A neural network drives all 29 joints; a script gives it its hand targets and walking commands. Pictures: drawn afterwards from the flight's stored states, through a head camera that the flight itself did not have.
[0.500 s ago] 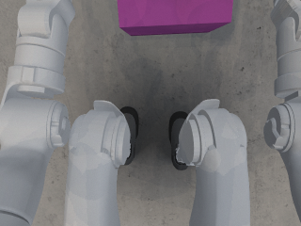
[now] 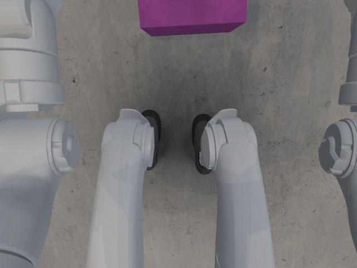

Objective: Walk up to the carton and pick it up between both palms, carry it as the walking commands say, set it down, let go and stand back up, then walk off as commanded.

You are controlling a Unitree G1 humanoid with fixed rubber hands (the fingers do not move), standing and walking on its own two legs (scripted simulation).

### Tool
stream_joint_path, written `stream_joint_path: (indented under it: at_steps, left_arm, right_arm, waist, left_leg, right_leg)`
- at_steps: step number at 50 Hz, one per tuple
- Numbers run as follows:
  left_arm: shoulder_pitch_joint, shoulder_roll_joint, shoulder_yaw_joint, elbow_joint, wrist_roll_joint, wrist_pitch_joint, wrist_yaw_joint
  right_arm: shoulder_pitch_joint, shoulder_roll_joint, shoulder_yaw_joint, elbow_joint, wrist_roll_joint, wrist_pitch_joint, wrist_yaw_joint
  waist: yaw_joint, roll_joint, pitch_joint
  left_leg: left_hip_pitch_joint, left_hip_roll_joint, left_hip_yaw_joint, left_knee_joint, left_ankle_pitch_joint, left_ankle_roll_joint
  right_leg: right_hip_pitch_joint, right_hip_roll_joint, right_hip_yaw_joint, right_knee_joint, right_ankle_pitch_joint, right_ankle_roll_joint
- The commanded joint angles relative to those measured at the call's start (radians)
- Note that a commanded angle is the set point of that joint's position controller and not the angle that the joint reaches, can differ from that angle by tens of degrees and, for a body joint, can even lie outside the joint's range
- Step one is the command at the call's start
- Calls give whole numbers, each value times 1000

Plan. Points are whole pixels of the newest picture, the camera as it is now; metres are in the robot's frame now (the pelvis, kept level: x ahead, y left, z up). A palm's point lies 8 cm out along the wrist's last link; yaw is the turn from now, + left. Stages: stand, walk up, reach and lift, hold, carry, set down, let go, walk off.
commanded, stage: set down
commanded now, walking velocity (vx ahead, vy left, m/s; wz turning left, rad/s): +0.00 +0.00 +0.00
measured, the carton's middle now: out of the picture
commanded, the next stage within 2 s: let go in 0.68 s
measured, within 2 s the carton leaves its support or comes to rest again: neither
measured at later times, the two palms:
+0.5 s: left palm out of the picture +0.56 +0.18 +0.03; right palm out of the picture +0.56 -0.24 +0.04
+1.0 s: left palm out of the picture +0.48 +0.20 +0.08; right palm out of the picture +0.48 -0.22 +0.09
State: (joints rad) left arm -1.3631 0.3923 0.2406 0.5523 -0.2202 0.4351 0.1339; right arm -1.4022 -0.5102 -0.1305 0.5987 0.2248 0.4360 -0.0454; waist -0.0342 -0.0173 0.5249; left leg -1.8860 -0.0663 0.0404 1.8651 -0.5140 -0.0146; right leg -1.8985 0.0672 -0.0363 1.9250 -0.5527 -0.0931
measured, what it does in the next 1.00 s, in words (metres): rises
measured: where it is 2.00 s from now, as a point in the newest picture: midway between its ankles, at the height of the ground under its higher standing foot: (176, 152)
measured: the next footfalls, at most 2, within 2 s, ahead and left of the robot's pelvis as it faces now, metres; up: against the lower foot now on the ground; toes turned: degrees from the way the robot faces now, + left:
none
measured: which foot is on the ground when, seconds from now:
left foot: down 0.00-1.00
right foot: down 0.00-1.00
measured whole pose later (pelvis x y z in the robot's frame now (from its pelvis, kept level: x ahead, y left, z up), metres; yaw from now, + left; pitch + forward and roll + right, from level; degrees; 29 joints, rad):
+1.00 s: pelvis +0.03 +0.01 +0.21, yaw -2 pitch +21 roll +0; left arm -0.83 0.30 0.12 0.32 -0.08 0.40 0.09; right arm -0.90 -0.38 -0.17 0.45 0.05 0.37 -0.01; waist 0.00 -0.02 0.52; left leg -1.10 -0.06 -0.03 1.06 -0.31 0.01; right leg -1.09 0.08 0.00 1.06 -0.34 -0.05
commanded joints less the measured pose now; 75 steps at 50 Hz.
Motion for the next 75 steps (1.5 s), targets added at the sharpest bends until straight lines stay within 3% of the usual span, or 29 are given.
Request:
stream_joint_path:
  at_steps: [1, 6, 11, 16, 21, 26, 30, 36, 39, 42, 44, 49, 53, 57, 60, 63, 65, 70, 75]
  left_arm:
    - [-329, 226, 34, -303, -14, 0, -12]
    - [-335, 229, 5, -346, -22, 38, -16]
    - [-290, 226, -5, -283, -6, 48, -20]
    - [-227, 220, -1, -236, 17, 23, -20]
    - [-197, 214, -12, -244, 15, -5, -18]
    - [-197, 200, -31, -275, -4, -15, -13]
    - [-189, 147, -13, -123, 20, -36, -15]
    - [-115, 101, -8, -87, 65, -96, -16]
    - [-16, 106, -26, -130, 100, -103, -25]
    - [168, 115, -46, -279, 140, -89, -31]
    - [263, 117, -53, -381, 156, -76, -33]
    - [478, 69, -80, -550, 145, -68, -40]
    - [710, 9, -116, -561, 127, -98, -65]
    - [903, -21, -126, -495, 141, -157, -98]
    - [985, -62, -132, -426, 164, -215, -121]
    - [1082, -100, -145, -324, 198, -266, -144]
    - [1151, -112, -154, -276, 210, -289, -156]
    - [1345, -125, -143, -239, 242, -339, -160]
    - [1415, -117, -143, -317, 252, -376, -164]
  right_arm:
    - [-354, -270, -86, -334, -12, -1, -15]
    - [-362, -284, -89, -349, -11, 36, -8]
    - [-321, -252, -74, -234, -19, 41, 13]
    - [-263, -222, -70, -161, -27, 13, 28]
    - [-244, -221, -64, -185, -19, -18, 34]
    - [-252, -238, -67, -229, -18, -36, 33]
    - [-250, -212, -95, -75, -62, -67, 48]
    - [-183, -166, -89, -4, -107, -127, 69]
    - [-94, -137, -98, -35, -140, -132, 57]
    - [110, -136, -111, -166, -187, -118, 38]
    - [227, -130, -108, -263, -196, -106, 29]
    - [448, -106, -103, -463, -181, -107, 34]
    - [679, -29, -81, -528, -191, -145, 45]
    - [886, 38, -75, -485, -204, -197, 59]
    - [984, 89, -77, -382, -229, -245, 71]
    - [1075, 153, -53, -258, -241, -294, 87]
    - [1135, 186, -37, -213, -249, -318, 97]
    - [1288, 201, -18, -208, -282, -372, 104]
    - [1372, 195, -12, -297, -283, -408, 98]
  waist:
    - [36, -76, -2363]
    - [24, -37, -2350]
    - [30, -16, -2270]
    - [49, -20, -2265]
    - [62, -30, -2277]
    - [52, -40, -2267]
    - [52, -33, -2054]
    - [39, -55, -2100]
    - [37, -31, -2218]
    - [29, 8, -2381]
    - [39, 29, -2368]
    - [43, 54, -2143]
    - [24, 7, -1944]
    - [24, -35, -1672]
    - [21, -14, -1394]
    - [24, 21, -1018]
    - [36, 39, -894]
    - [53, 26, -777]
    - [50, 19, -711]
  left_leg:
    - [541, -39, 45, -244, 236, 10]
    - [658, -33, 30, -340, 229, 5]
    - [719, -32, 19, -440, 248, 3]
    - [779, -37, 14, -527, 326, 2]
    - [882, -39, 5, -614, 400, 5]
    - [1015, -31, -16, -710, 432, 6]
    - [1006, -10, -39, -781, 371, -4]
    - [1135, -13, -59, -810, 464, -6]
    - [1228, -18, -58, -808, 515, -9]
    - [1423, -25, -63, -807, 627, -15]
    - [1520, -26, -69, -817, 656, -18]
    - [1629, -3, -83, -889, 617, -23]
    - [1628, 13, -97, -947, 584, -20]
    - [1581, 29, -105, -1021, 514, -9]
    - [1540, 39, -117, -1085, 448, -11]
    - [1460, 53, -125, -1185, 259, -25]
    - [1454, 61, -125, -1239, 160, -27]
    - [1573, 57, -101, -1319, 222, -28]
    - [1696, 49, -93, -1378, 340, -27]
  right_leg:
    - [1307, -22, 147, -323, 618, 54]
    - [1323, -20, 140, -419, 593, 51]
    - [1341, -20, 143, -510, 599, 58]
    - [1443, -19, 154, -586, 701, 68]
    - [1549, -20, 163, -665, 784, 76]
    - [1601, -19, 156, -755, 784, 82]
    - [1471, -31, 135, -830, 661, 83]
    - [1485, -18, 108, -867, 706, 83]
    - [1549, -13, 108, -870, 750, 82]
    - [1633, -4, 105, -883, 840, 80]
    - [1618, -1, 111, -908, 827, 79]
    - [1548, -14, 100, -987, 694, 86]
    - [1575, -30, 90, -1040, 653, 92]
    - [1598, -35, 92, -1102, 589, 104]
    - [1538, -37, 96, -1152, 501, 102]
    - [1437, -57, 91, -1233, 319, 94]
    - [1439, -67, 83, -1276, 230, 88]
    - [1555, -69, 79, -1373, 242, 84]
    - [1673, -65, 80, -1438, 336, 90]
